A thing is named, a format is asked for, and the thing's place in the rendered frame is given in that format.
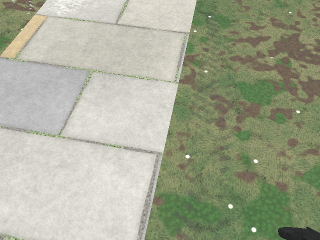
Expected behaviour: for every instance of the right robot hand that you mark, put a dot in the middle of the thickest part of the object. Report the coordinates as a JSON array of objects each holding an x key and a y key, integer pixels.
[{"x": 295, "y": 233}]

